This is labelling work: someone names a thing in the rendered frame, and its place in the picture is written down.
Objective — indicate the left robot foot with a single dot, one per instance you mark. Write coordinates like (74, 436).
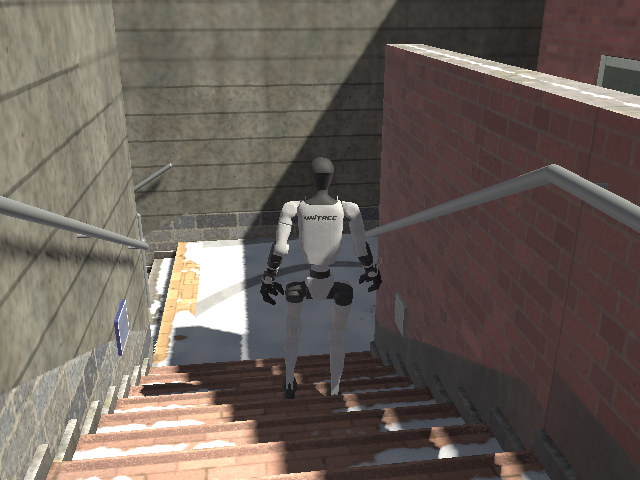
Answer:
(289, 393)

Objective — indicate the right robot shin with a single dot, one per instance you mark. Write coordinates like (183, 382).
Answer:
(337, 365)

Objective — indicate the robot left upper arm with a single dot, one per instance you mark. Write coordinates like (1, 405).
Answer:
(289, 210)

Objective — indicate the robot right upper arm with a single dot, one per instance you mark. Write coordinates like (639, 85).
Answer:
(352, 211)

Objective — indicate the robot left hand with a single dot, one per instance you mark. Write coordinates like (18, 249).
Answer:
(267, 288)

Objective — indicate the right robot forearm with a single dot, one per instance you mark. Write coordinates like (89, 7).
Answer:
(368, 263)

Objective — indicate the left robot forearm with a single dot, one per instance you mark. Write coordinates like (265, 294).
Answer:
(272, 266)

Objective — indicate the robot right hand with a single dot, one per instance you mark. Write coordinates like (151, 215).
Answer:
(376, 280)

